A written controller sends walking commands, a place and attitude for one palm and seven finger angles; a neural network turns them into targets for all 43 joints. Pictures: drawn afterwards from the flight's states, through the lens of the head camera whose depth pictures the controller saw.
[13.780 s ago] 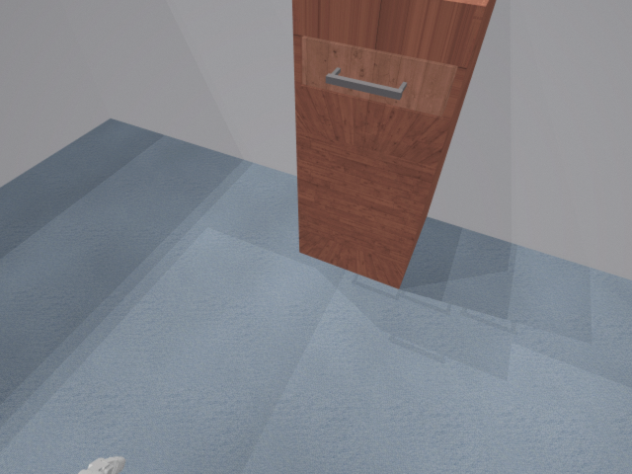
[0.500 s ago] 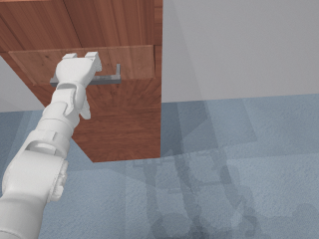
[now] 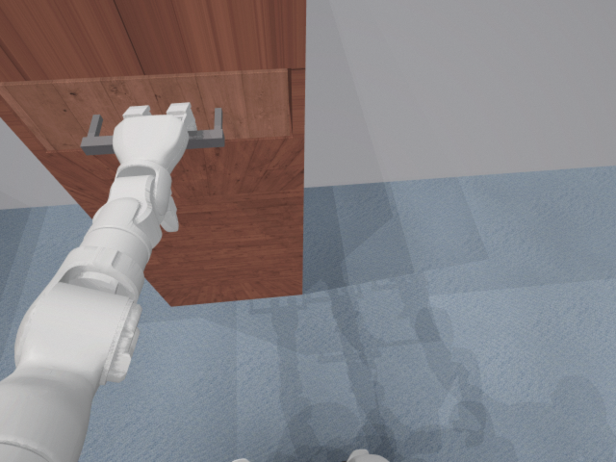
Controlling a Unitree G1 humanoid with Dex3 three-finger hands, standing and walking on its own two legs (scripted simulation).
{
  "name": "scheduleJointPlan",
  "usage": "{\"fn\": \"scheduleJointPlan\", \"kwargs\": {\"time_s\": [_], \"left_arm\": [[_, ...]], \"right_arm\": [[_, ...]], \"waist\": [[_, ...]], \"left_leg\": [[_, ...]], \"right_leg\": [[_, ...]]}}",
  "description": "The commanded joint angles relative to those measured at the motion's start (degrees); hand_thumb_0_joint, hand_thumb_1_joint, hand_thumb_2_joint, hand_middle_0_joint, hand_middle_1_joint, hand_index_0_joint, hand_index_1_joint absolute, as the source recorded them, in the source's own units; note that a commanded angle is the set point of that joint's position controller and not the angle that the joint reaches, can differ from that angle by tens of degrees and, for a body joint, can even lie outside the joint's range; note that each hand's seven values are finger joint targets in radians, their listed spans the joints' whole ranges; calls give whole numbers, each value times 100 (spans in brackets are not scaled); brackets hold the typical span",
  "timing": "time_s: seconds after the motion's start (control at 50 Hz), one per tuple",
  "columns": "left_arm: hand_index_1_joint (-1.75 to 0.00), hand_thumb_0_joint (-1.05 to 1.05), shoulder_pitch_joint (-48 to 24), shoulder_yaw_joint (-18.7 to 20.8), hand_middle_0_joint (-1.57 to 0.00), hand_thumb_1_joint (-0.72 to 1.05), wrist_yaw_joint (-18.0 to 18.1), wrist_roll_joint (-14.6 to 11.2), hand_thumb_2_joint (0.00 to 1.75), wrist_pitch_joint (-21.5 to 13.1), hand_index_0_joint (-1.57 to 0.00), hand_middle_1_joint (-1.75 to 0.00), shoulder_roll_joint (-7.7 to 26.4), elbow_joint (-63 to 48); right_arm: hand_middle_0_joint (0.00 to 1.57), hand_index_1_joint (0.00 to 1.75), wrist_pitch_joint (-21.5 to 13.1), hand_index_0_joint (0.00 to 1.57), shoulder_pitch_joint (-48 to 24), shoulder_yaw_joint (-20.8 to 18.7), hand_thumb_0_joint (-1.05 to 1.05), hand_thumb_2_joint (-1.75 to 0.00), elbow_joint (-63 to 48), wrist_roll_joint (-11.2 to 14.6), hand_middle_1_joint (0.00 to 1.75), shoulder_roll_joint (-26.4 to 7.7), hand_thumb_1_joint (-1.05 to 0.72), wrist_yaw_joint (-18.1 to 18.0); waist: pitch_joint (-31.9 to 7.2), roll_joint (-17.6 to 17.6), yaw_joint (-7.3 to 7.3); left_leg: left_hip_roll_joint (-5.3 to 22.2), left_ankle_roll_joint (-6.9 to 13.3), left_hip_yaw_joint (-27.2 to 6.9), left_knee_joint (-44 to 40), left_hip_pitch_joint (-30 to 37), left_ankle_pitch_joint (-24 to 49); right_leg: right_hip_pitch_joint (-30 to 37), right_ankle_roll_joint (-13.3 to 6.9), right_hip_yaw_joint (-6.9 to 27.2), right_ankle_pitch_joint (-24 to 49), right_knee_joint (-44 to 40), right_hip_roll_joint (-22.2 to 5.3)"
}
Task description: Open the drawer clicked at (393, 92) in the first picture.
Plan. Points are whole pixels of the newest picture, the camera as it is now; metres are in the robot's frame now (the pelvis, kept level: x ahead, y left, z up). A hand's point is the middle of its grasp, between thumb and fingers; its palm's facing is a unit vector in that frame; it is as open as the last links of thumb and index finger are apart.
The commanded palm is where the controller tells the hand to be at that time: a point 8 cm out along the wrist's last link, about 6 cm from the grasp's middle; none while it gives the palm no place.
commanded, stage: lower the fingers behind the handle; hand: left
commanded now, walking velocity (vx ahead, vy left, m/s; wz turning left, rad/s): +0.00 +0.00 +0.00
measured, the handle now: (156, 130) +0.57 +0.17 +0.06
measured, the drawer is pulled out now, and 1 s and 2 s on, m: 0.00 0.00 0.03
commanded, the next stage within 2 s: close the thumb around the handle in 0.48 s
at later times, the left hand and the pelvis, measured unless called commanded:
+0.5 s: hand (161, 172) +0.51 +0.16 +0.04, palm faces -0.05 -0.03 -1.00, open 13.8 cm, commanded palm +0.50 +0.17 +0.09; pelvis +0.00 +0.00 +0.00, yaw +0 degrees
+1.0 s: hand (165, 169) +0.52 +0.16 +0.04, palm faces -0.06 -0.02 -1.00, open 9.0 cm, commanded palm +0.50 +0.16 +0.09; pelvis +0.00 +0.00 +0.00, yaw +0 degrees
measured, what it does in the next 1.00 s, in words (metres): stands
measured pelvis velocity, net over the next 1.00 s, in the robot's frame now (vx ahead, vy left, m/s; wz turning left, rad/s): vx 0.00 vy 0.00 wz -0.01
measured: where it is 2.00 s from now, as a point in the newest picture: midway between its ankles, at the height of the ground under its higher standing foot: outside the picture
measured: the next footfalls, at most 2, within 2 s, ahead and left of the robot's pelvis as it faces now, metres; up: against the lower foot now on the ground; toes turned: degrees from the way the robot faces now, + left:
none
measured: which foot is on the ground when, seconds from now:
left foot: down 0.00-1.00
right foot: down 0.00-1.00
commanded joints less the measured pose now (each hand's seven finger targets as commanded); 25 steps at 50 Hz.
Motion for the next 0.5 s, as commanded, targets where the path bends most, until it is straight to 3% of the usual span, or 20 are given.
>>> {"fn": "scheduleJointPlan", "kwargs": {"time_s": [0.0,0.12,0.14,0.16,0.2,0.26,0.3,0.36,0.4,0.44,0.48], "left_arm": [[-120,0,-2858,333,-30,-50,358,54,30,38,-30,-120,1223,-886],[-120,0,-2966,489,-30,-50,423,79,30,65,-30,-120,1480,-1164],[-120,0,-2800,567,-30,-50,415,80,30,112,-30,-120,1588,-1080],[-120,0,-2774,455,-30,-50,401,74,30,168,-30,-120,1472,-960],[-120,0,-2700,583,-30,-50,367,46,30,200,-30,-120,1627,-926],[-120,0,-2666,395,-30,-50,247,18,30,120,-30,-120,1393,-1184],[-120,0,-2595,273,-30,-50,174,-35,30,46,-30,-120,1188,-1181],[-120,0,-2637,364,-30,-50,161,-38,30,-54,-30,-120,1376,-1209],[-120,0,-2634,347,-30,-50,204,-20,30,-135,-30,-120,1264,-1356],[-120,0,-2670,254,-30,-50,279,-2,30,-128,-30,-120,1147,-1332],[-120,0,-2632,229,-30,-50,340,-19,30,-47,-30,-120,1087,-1107]], "right_arm": [[20,30,-110,20,890,-316,0,-90,-180,-12,30,-955,-90,-55],[20,30,-111,20,961,-341,0,-90,-199,-47,30,-963,-90,-49],[20,30,-98,20,940,-325,0,-90,-199,-28,30,-962,-90,-53],[20,30,-89,20,940,-311,0,-90,-197,-25,30,-960,-90,-57],[20,30,-82,20,926,-305,0,-90,-184,-7,30,-986,-90,-67],[20,30,-90,20,955,-334,0,-90,-221,13,30,-958,-90,-67],[20,30,-87,20,960,-353,0,-90,-196,4,30,-953,-90,-71],[20,30,-94,20,960,-327,0,-90,-168,25,30,-986,-90,-97],[20,30,-108,20,950,-358,0,-90,-178,2,30,-957,-90,-81],[20,30,-111,20,955,-361,0,-90,-135,-1,30,-942,-90,-58],[20,30,-108,20,943,-343,0,-90,-124,4,30,-949,-90,-37]], "waist": [[-2459,-112,-203],[-2972,171,-145],[-2920,200,-80],[-2767,91,-128],[-2718,-65,-113],[-2781,152,-82],[-2677,15,-151],[-2442,-55,-147],[-2620,61,-105],[-2511,203,-143],[-2303,3,-187]], "left_leg": [[-240,146,-153,31,1614,2357],[-243,146,-140,156,1696,2584],[-249,141,-118,152,1614,2564],[-255,144,-108,126,1517,2443],[-257,158,-79,101,1421,2388],[-230,141,-112,83,1699,2591],[-225,154,-130,85,1759,2657],[-226,156,-149,15,1601,2391],[-223,147,-151,68,1815,2640],[-201,127,-175,78,1868,2606],[-211,137,-168,52,1729,2390]], "right_leg": [[809,-82,-13,2305,-270,276],[973,-71,30,2580,-156,272],[1017,-78,32,2589,-146,270],[1002,-69,18,2542,-180,276],[1149,-54,49,2626,-218,261],[1055,-73,20,2636,-235,280],[1016,-70,23,2660,-286,290],[943,-64,24,2462,-302,280],[926,-85,10,2534,-275,286],[698,-88,-24,2381,-261,297],[653,-84,-38,2239,-298,308]]}}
